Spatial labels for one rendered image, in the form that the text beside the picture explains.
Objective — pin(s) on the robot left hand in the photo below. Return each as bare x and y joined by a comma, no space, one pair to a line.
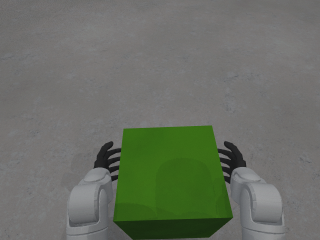
102,160

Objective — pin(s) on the robot right hand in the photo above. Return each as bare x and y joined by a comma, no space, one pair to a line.
235,162

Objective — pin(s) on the robot right forearm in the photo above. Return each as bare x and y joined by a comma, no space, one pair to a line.
261,206

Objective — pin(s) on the robot left forearm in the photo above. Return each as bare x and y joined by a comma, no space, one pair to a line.
87,206

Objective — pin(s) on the carton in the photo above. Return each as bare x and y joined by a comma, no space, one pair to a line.
170,184

